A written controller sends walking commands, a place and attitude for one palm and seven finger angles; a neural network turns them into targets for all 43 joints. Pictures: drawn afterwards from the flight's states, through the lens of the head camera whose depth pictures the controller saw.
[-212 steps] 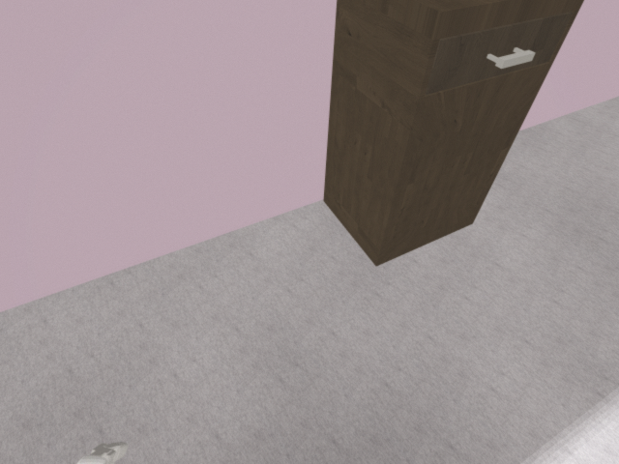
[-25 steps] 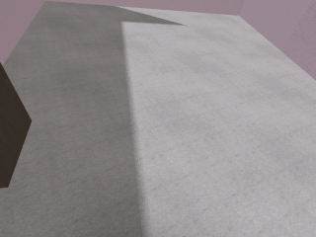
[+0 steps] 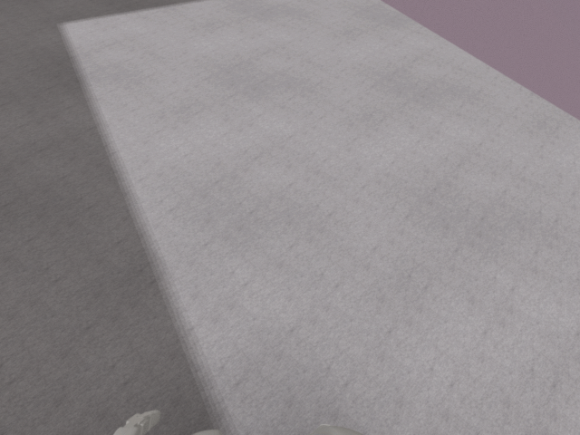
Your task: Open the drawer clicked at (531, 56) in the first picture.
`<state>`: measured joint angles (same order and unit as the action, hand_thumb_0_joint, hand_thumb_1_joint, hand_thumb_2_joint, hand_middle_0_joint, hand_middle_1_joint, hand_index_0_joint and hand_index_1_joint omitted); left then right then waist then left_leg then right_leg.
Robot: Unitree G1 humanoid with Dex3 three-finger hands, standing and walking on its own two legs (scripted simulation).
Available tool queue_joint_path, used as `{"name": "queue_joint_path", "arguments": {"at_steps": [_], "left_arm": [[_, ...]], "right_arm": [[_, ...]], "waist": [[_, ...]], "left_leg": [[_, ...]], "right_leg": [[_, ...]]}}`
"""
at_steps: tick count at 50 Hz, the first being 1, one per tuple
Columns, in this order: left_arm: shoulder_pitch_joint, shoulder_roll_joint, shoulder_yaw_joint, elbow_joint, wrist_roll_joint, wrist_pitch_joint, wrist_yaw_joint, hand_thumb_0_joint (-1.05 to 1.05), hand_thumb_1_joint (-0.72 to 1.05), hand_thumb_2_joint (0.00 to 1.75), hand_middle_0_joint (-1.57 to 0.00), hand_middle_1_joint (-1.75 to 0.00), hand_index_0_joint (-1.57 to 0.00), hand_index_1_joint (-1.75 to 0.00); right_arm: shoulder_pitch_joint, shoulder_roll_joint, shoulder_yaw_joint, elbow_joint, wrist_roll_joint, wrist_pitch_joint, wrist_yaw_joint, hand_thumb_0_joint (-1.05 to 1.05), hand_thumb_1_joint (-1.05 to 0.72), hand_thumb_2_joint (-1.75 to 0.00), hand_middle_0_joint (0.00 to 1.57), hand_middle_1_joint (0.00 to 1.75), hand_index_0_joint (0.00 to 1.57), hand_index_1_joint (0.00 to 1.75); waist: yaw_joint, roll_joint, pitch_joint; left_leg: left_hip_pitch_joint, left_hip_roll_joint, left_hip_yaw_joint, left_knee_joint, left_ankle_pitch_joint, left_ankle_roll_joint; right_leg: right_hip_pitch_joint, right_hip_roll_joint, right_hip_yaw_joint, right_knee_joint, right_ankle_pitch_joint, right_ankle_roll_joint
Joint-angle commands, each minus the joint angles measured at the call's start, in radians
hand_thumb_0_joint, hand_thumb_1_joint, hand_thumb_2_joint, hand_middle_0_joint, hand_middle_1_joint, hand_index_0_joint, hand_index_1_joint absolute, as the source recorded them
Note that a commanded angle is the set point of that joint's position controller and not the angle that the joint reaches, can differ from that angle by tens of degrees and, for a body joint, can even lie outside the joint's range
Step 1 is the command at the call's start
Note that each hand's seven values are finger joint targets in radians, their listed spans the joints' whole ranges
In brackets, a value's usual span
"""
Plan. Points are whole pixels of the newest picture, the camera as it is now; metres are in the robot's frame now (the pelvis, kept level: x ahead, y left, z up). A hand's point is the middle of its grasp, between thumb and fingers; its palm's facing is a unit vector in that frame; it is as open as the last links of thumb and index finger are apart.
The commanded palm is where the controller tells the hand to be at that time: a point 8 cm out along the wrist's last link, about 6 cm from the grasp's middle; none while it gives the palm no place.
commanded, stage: walk around to get in front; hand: left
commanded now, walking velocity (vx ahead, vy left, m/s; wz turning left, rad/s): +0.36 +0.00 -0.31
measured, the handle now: out of the picture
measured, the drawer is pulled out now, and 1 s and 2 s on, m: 0.00 0.00 0.00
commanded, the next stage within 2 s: walk to a spot facing it in 0.86 s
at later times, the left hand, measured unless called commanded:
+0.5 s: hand (146, 374) +0.23 +0.24 -0.16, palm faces -0.10 -0.98 -0.16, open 7.4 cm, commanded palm none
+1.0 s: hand (269, 199) +0.61 +0.05 -0.14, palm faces -0.41 -0.88 -0.23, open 7.4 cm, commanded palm none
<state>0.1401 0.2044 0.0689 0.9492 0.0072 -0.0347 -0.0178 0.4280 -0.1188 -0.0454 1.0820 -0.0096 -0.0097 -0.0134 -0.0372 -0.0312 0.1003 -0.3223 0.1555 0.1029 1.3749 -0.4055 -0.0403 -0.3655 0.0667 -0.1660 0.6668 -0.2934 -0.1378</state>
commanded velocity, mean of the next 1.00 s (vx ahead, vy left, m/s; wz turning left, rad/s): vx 0.32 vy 0.00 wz -0.31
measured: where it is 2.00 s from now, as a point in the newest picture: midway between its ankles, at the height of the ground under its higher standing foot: (324, 326)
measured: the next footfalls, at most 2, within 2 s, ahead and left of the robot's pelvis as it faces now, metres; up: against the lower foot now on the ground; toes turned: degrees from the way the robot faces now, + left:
left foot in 0.38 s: +0.33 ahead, +0.15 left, +0.00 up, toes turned +1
right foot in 0.88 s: +0.49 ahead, -0.18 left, +0.00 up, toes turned -32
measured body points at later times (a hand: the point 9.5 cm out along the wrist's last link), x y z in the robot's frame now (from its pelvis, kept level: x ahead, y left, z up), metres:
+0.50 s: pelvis +0.24 +0.05 +0.01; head +0.26 +0.07 +0.46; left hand +0.24 +0.29 -0.15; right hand +0.31 -0.18 -0.11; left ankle +0.29 +0.15 -0.71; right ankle +0.10 -0.03 -0.62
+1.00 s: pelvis +0.42 -0.07 +0.01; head +0.45 -0.10 +0.45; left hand +0.63 +0.10 -0.12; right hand +0.28 -0.25 -0.16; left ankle +0.37 +0.12 -0.61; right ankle +0.46 -0.15 -0.71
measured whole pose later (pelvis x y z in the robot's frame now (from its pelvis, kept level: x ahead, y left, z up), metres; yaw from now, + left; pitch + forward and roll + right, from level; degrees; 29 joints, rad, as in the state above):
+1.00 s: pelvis +0.42 -0.07 +0.01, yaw -25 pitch -1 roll +1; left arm 0.13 0.19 0.07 0.97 0.01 -0.05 -0.02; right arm 0.37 -0.17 -0.06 1.09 -0.02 -0.01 -0.01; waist -0.04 0.02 0.10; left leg -0.33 0.17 0.11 1.27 -0.43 -0.05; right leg -0.39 -0.01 -0.15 0.65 -0.25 -0.09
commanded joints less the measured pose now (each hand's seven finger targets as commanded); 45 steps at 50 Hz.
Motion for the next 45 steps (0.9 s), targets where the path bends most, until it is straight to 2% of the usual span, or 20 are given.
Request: {"name": "queue_joint_path", "arguments": {"at_steps": [1, 4, 7, 15, 17, 18, 19, 20, 21, 23, 25, 27, 31, 34, 39, 41, 42, 43, 44, 45], "left_arm": [[0.110, 0.119, 0.020, -0.008, 0.008, -0.034, 0.027, 0.00, 0.90, 0.90, -0.20, -0.30, -0.20, -0.30], [0.103, 0.117, 0.018, 0.004, 0.017, -0.045, 0.023, 0.00, 0.90, 0.90, -0.20, -0.30, -0.20, -0.30], [0.149, 0.104, 0.016, 0.018, 0.011, -0.051, 0.017, 0.00, 0.90, 0.90, -0.20, -0.30, -0.20, -0.30], [0.281, 0.125, 0.018, 0.044, 0.014, -0.047, 0.033, 0.00, 0.90, 0.90, -0.20, -0.30, -0.20, -0.30], [0.259, 0.134, 0.019, 0.045, 0.009, -0.047, 0.034, 0.00, 0.90, 0.90, -0.20, -0.30, -0.20, -0.30], [0.238, 0.133, 0.021, 0.042, 0.006, -0.047, 0.034, 0.00, 0.90, 0.90, -0.20, -0.30, -0.20, -0.30], [0.234, 0.098, 0.022, 0.027, -0.005, -0.048, 0.030, 0.00, 0.90, 0.90, -0.20, -0.30, -0.20, -0.30], [0.280, 0.049, 0.009, 0.017, -0.013, -0.050, 0.017, 0.00, 0.90, 0.90, -0.20, -0.30, -0.20, -0.30], [0.243, 0.083, 0.012, 0.012, -0.001, -0.052, 0.023, 0.00, 0.90, 0.90, -0.20, -0.30, -0.20, -0.30], [0.138, 0.079, 0.019, 0.013, 0.009, -0.036, 0.010, 0.00, 0.90, 0.90, -0.20, -0.30, -0.20, -0.30], [0.148, 0.034, 0.021, 0.020, 0.020, -0.011, -0.004, 0.00, 0.90, 0.90, -0.20, -0.30, -0.20, -0.30], [0.189, -0.005, 0.020, 0.030, 0.023, 0.015, -0.006, 0.00, 0.90, 0.90, -0.20, -0.30, -0.20, -0.30], [0.147, -0.020, 0.028, 0.007, 0.028, 0.042, -0.018, 0.00, 0.90, 0.90, -0.20, -0.30, -0.20, -0.30], [0.051, -0.018, 0.025, -0.029, 0.028, 0.044, -0.028, 0.00, 0.90, 0.90, -0.20, -0.30, -0.20, -0.30], [-0.065, -0.018, 0.013, -0.062, 0.023, 0.023, -0.030, 0.00, 0.90, 0.90, -0.20, -0.30, -0.20, -0.30], [0.011, 0.008, 0.019, -0.044, 0.024, 0.011, -0.026, 0.00, 0.90, 0.90, -0.20, -0.30, -0.20, -0.30], [0.119, 0.029, 0.026, -0.009, 0.026, 0.003, -0.022, 0.00, 0.90, 0.90, -0.20, -0.30, -0.20, -0.30], [0.271, 0.083, 0.039, 0.036, 0.029, -0.007, -0.015, 0.00, 0.90, 0.90, -0.20, -0.30, -0.20, -0.30], [0.376, 0.207, 0.070, 0.065, 0.034, -0.022, -0.003, 0.00, 0.90, 0.90, -0.20, -0.30, -0.20, -0.30], [0.424, 0.299, 0.086, 0.076, 0.011, -0.019, 0.012, 0.00, 0.90, 0.90, -0.20, -0.30, -0.20, -0.30]], "right_arm": [[-0.052, -0.094, -0.016, -0.121, -0.017, -0.020, -0.002, 0.00, -0.90, -0.90, 0.20, 0.30, 0.20, 0.30], [-0.030, -0.081, -0.017, -0.129, -0.018, -0.009, 0.006, 0.00, -0.90, -0.90, 0.20, 0.30, 0.20, 0.30], [-0.137, -0.101, -0.018, -0.169, -0.022, -0.016, 0.019, 0.00, -0.90, -0.90, 0.20, 0.30, 0.20, 0.30], [-0.387, -0.109, -0.006, -0.246, -0.019, -0.052, 0.037, 0.00, -0.90, -0.90, 0.20, 0.30, 0.20, 0.30], [-0.305, -0.131, -0.016, -0.221, -0.020, -0.060, 0.026, 0.00, -0.90, -0.90, 0.20, 0.30, 0.20, 0.30], [-0.179, -0.166, -0.027, -0.179, -0.023, -0.065, 0.017, 0.00, -0.90, -0.90, 0.20, 0.30, 0.20, 0.30], [-0.022, -0.252, -0.047, -0.136, -0.033, -0.072, 0.005, 0.00, -0.90, -0.90, 0.20, 0.30, 0.20, 0.30], [0.075, -0.349, -0.070, -0.107, -0.039, -0.071, 0.004, 0.00, -0.90, -0.90, 0.20, 0.30, 0.20, 0.30], [0.072, -0.316, -0.053, -0.110, -0.025, -0.059, 0.003, 0.00, -0.90, -0.90, 0.20, 0.30, 0.20, 0.30], [-0.053, -0.211, -0.029, -0.131, -0.017, -0.065, -0.004, 0.00, -0.90, -0.90, 0.20, 0.30, 0.20, 0.30], [-0.103, -0.153, -0.013, -0.124, -0.024, -0.074, -0.006, 0.00, -0.90, -0.90, 0.20, 0.30, 0.20, 0.30], [-0.108, -0.147, -0.013, -0.115, -0.021, -0.080, -0.010, 0.00, -0.90, -0.90, 0.20, 0.30, 0.20, 0.30], [-0.078, -0.138, -0.021, -0.099, -0.018, -0.083, -0.011, 0.00, -0.90, -0.90, 0.20, 0.30, 0.20, 0.30], [-0.042, -0.153, -0.027, -0.082, -0.018, -0.080, -0.010, 0.00, -0.90, -0.90, 0.20, 0.30, 0.20, 0.30], [0.023, -0.195, -0.039, -0.053, -0.028, -0.066, -0.003, 0.00, -0.90, -0.90, 0.20, 0.30, 0.20, 0.30], [0.016, -0.224, -0.046, -0.055, -0.024, -0.062, -0.002, 0.00, -0.90, -0.90, 0.20, 0.30, 0.20, 0.30], [-0.004, -0.241, -0.049, -0.061, -0.021, -0.060, -0.001, 0.00, -0.90, -0.90, 0.20, 0.30, 0.20, 0.30], [-0.022, -0.239, -0.046, -0.071, -0.015, -0.058, 0.007, 0.00, -0.90, -0.90, 0.20, 0.30, 0.20, 0.30], [0.003, -0.176, -0.032, -0.094, -0.002, -0.057, 0.018, 0.00, -0.90, -0.90, 0.20, 0.30, 0.20, 0.30], [-0.024, -0.134, -0.020, -0.142, 0.005, -0.057, 0.012, 0.00, -0.90, -0.90, 0.20, 0.30, 0.20, 0.30]], "waist": [[0.019, 0.100, -0.027], [-0.016, -0.010, -0.043], [0.012, -0.094, -0.033], [0.105, -0.082, -0.076], [0.051, -0.079, -0.115], [-0.009, -0.044, -0.169], [-0.070, 0.094, -0.279], [-0.071, 0.340, -0.367], [-0.080, 0.248, -0.330], [-0.045, 0.182, -0.120], [0.007, 0.138, -0.030], [0.040, 0.148, -0.037], [0.051, 0.175, 0.004], [0.032, 0.185, 0.035], [-0.007, 0.187, 0.025], [0.032, 0.167, -0.047], [0.086, 0.151, -0.106], [0.161, 0.087, -0.189], [0.201, -0.145, -0.309], [0.187, -0.285, -0.390]], "left_leg": [[-0.205, 0.050, -0.084, -0.054, 0.102, -0.008], [-0.199, 0.038, -0.059, -0.206, 0.143, -0.030], [-0.274, 0.027, -0.050, -0.324, 0.242, -0.041], [-0.219, -0.062, 0.015, -0.724, 0.196, -0.008], [-0.056, -0.103, 0.047, -0.835, 0.216, 0.007], [0.155, -0.101, 0.030, -0.905, 0.290, 0.023], [0.425, 0.057, -0.139, -0.930, 0.385, 0.071], [0.661, 0.353, -0.453, -0.956, 0.518, 0.192], [0.586, 0.389, -0.480, -1.028, 0.429, 0.231], [0.339, 0.311, -0.343, -1.097, 0.320, 0.175], [0.181, 0.249, -0.192, -1.138, 0.299, 0.131], [0.142, 0.213, -0.071, -1.146, 0.310, 0.117], [0.135, 0.185, 0.038, -1.195, 0.263, 0.117], [0.192, 0.192, 0.085, -1.205, 0.277, 0.128], [0.312, 0.208, 0.161, -1.110, 0.484, 0.117], [0.351, 0.216, 0.198, -0.959, 0.759, 0.104], [0.335, 0.201, 0.228, -0.812, 0.859, 0.082], [0.225, 0.162, 0.256, -0.596, 0.821, 0.045], [-0.075, 0.067, 0.243, -0.293, 0.335, 0.002], [-0.301, -0.075, 0.111, -0.022, -0.199, -0.030]], "right_leg": [[0.022, -0.325, 0.409, -0.429, 0.253, -0.038], [-0.001, -0.249, 0.299, -0.421, 0.300, -0.053], [0.075, -0.213, 0.285, -0.416, 0.307, -0.041], [0.353, -0.243, 0.358, -0.287, 0.612, -0.027], [0.341, -0.231, 0.344, -0.178, 0.745, -0.007], [0.252, -0.200, 0.321, -0.028, 0.728, 0.024], [0.077, -0.126, 0.264, 0.190, 0.492, 0.068], [-0.204, -0.022, 0.146, 0.516, -0.197, 0.109], [-0.247, -0.058, 0.200, 0.642, -0.269, 0.100], [-0.299, -0.143, 0.203, 0.682, -0.112, 0.118], [-0.249, -0.169, 0.193, 0.649, -0.042, 0.125], [-0.228, -0.173, 0.172, 0.613, 0.005, 0.134], [-0.303, -0.196, 0.139, 0.539, 0.122, 0.157], [-0.341, -0.217, 0.109, 0.372, 0.152, 0.168], [-0.232, -0.156, 0.020, 0.045, 0.095, 0.138], [-0.087, -0.095, -0.021, -0.016, 0.051, 0.103], [0.058, -0.062, -0.042, -0.066, 0.068, 0.086], [0.291, -0.049, -0.035, -0.128, 0.138, 0.072], [0.591, -0.283, 0.278, -0.168, 0.171, 0.001], [0.698, -0.501, 0.703, -0.282, 0.352, -0.103]]}}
